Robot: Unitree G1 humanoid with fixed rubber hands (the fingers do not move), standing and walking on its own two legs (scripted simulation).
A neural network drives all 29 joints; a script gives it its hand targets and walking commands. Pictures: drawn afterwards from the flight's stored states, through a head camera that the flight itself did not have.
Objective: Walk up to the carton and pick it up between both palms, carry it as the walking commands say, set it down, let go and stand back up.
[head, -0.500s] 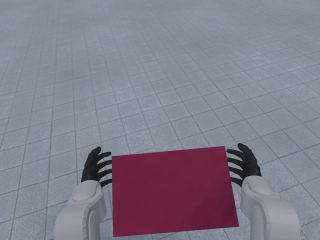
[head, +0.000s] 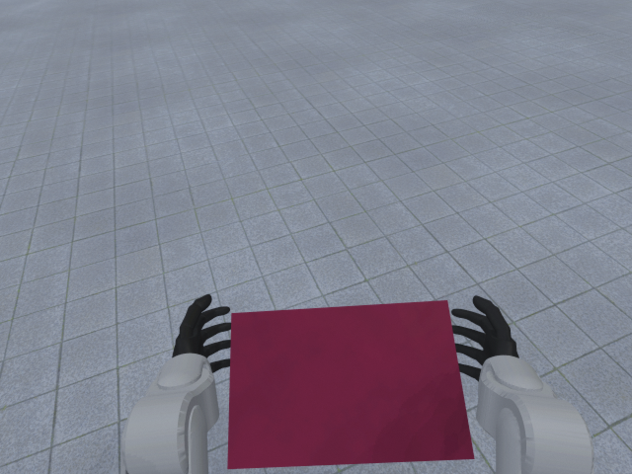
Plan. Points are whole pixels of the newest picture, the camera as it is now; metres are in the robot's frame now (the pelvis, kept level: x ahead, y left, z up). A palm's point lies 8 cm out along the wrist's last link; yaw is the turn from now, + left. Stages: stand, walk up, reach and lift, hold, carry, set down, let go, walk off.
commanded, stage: carry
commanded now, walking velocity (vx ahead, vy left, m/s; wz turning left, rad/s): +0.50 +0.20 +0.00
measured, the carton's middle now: (342, 379) +0.28 -0.01 -0.01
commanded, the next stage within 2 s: none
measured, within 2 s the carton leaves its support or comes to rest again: neither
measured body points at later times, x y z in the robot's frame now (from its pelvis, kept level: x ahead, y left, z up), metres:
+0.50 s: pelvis +0.35 +0.12 +0.01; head +0.38 +0.13 +0.46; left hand +0.62 +0.26 +0.08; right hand +0.58 -0.07 +0.08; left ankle +0.30 +0.20 -0.73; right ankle +0.35 +0.01 -0.69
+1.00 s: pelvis +0.71 +0.22 -0.01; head +0.72 +0.22 +0.44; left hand +0.96 +0.39 +0.09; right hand +0.97 +0.06 +0.08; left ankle +0.79 +0.34 -0.73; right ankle +0.54 +0.04 -0.72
